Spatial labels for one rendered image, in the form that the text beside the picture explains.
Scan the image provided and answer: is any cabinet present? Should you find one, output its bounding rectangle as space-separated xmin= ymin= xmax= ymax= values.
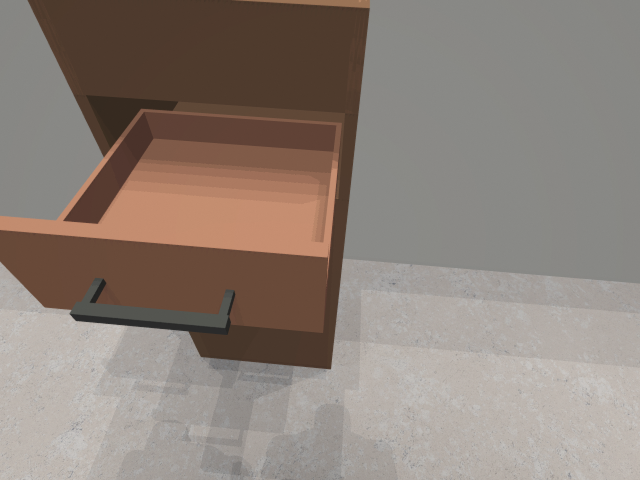
xmin=28 ymin=0 xmax=370 ymax=369

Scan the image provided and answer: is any drawer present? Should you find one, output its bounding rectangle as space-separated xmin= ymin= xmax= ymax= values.
xmin=0 ymin=109 xmax=342 ymax=333

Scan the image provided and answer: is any handle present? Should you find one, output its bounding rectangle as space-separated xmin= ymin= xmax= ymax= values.
xmin=69 ymin=278 xmax=235 ymax=335

